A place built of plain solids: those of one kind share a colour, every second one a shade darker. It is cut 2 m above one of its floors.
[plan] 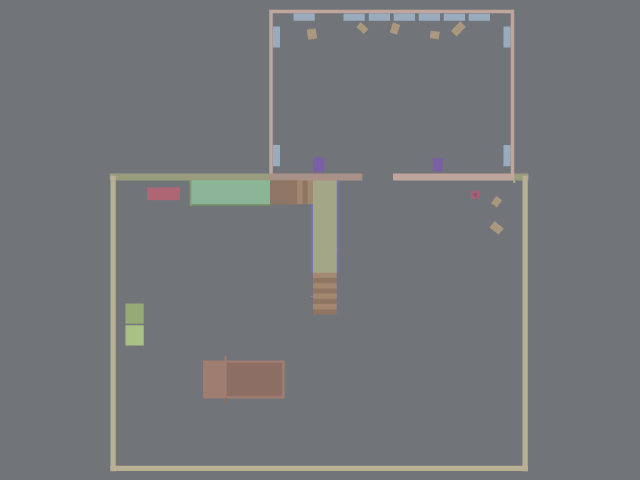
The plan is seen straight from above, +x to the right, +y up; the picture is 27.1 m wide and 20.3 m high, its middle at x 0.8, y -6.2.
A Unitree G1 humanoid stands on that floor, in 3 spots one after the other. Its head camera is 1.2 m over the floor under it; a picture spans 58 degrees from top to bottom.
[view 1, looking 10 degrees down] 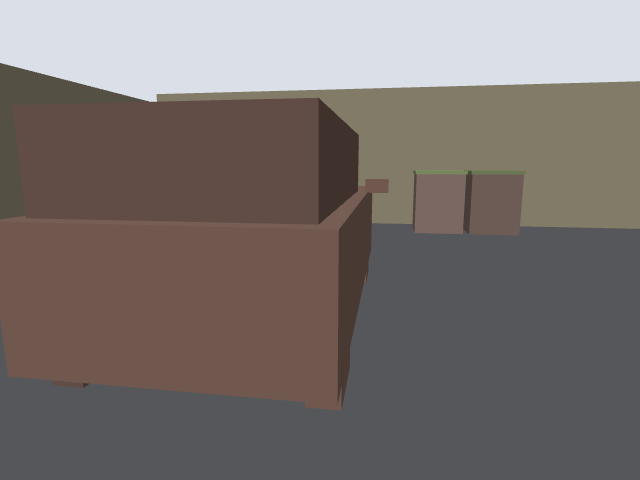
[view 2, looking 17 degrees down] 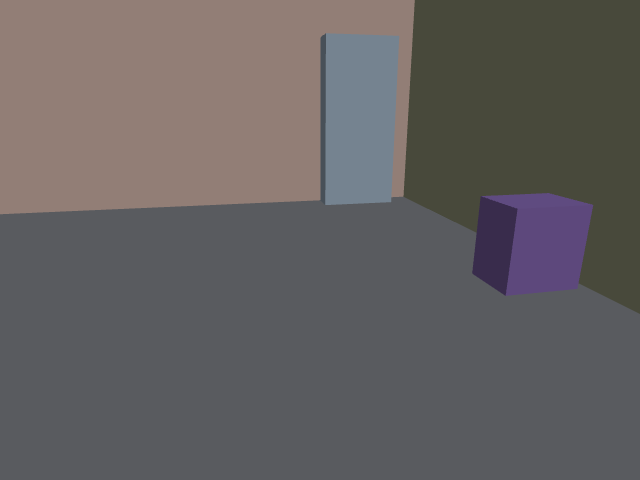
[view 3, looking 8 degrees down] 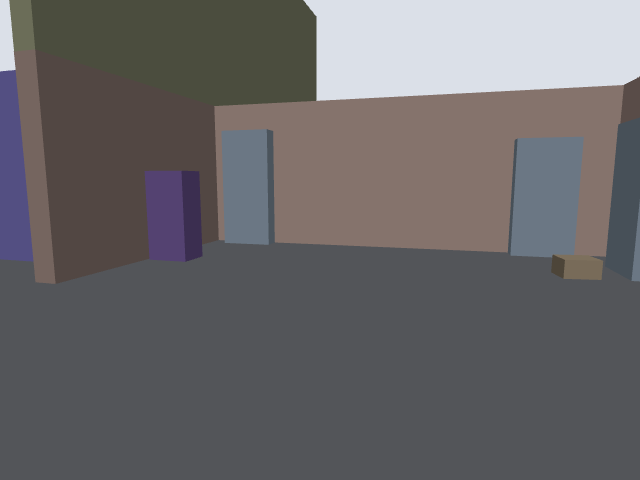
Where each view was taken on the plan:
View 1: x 1.01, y -11.10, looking -171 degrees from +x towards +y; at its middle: car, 1.74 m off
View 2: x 3.24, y -0.98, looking -12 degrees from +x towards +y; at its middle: ground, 4.10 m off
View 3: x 6.44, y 0.90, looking -164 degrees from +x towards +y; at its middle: wall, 8.03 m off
